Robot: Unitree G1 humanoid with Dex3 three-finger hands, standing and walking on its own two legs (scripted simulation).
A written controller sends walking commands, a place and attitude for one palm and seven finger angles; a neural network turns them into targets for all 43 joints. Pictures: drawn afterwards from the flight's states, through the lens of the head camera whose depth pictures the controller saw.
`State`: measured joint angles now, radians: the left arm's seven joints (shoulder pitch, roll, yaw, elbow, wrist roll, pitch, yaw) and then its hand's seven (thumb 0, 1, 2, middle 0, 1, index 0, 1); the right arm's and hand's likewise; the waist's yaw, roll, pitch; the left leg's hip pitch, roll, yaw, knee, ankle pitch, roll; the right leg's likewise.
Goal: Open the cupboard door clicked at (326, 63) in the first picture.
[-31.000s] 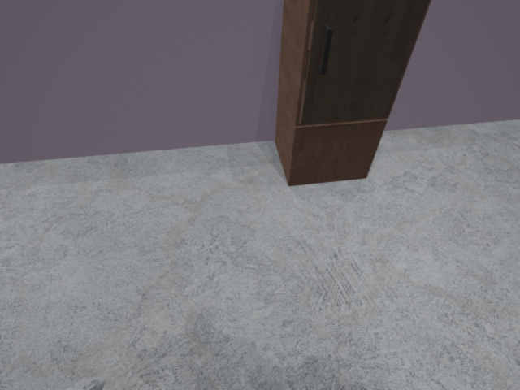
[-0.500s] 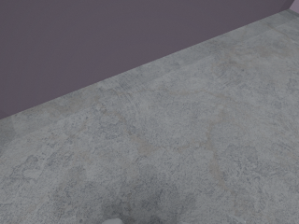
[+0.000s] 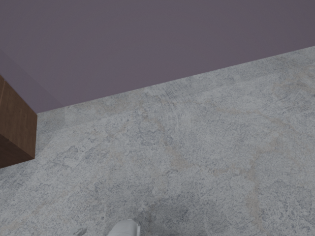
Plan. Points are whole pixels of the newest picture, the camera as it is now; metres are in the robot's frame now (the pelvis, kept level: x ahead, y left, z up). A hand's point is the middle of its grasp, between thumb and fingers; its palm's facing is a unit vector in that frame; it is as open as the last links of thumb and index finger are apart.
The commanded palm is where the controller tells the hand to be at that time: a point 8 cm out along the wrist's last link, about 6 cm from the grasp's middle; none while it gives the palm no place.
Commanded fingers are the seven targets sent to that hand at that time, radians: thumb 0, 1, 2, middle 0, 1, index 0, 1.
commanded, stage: turn to face it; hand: left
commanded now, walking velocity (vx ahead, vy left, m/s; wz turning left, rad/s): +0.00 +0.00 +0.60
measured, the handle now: out of the picture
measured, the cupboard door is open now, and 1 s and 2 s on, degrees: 41 41 41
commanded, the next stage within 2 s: take the last steps up to it in 1.54 s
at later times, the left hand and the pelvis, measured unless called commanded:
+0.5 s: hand out of the picture +0.06 +0.24 -0.16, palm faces +0.30 -0.92 -0.25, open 7.4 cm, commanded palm none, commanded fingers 0.00 0.90 0.90 -0.20 -0.30 -0.20 -0.30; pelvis +0.02 +0.00 +0.00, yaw +17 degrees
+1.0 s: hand out of the picture -0.06 +0.19 -0.20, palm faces +0.60 -0.77 -0.23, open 7.4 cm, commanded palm none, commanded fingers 0.00 0.90 0.90 -0.20 -0.30 -0.20 -0.30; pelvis +0.03 -0.01 -0.02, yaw +36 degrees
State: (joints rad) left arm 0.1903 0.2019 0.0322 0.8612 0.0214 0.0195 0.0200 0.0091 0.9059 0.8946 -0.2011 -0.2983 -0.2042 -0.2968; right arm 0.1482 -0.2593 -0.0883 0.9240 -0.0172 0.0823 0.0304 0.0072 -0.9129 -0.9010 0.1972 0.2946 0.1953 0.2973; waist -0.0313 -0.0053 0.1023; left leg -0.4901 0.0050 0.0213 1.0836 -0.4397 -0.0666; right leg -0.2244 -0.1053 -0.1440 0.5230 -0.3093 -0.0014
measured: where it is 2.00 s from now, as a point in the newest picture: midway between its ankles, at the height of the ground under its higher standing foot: outside the picture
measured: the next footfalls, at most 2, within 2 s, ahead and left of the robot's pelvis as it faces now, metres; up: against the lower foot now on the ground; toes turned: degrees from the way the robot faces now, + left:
left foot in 0.18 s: +0.03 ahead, +0.13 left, +0.00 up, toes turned +12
right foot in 0.58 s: +0.10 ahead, -0.13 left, +0.00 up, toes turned +18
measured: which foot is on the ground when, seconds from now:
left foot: up 0.00-0.16, down 0.18-0.58, up 0.60-0.90, down 0.92-1.00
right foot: down 0.00-0.18, up 0.20-0.56, down 0.58-0.92, up 0.94-1.00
